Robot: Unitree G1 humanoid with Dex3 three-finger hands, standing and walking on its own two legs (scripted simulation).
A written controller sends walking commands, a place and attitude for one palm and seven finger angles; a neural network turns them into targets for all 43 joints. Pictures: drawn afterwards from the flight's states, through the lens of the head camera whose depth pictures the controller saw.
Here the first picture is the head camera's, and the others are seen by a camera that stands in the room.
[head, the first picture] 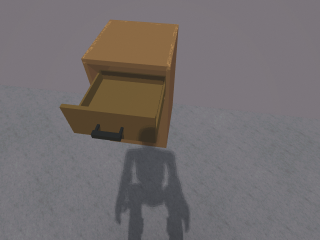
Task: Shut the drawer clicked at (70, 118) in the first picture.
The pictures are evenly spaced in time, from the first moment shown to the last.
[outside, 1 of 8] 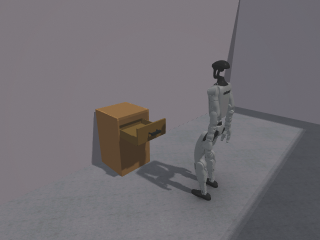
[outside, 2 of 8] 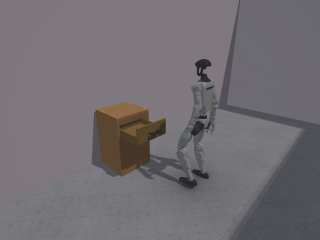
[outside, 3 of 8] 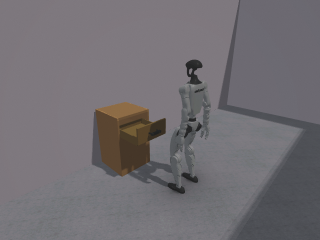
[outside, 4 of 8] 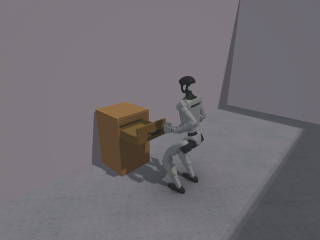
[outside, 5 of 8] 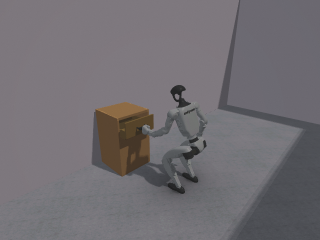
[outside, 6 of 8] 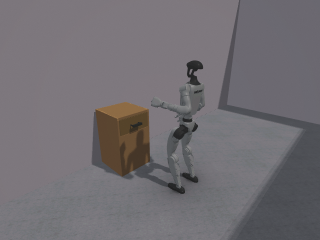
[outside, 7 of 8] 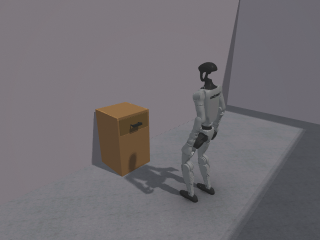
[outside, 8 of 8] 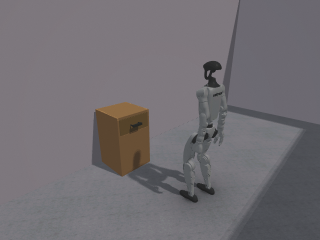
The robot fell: no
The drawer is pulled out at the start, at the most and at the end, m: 0.30 0.30 0.00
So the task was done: yes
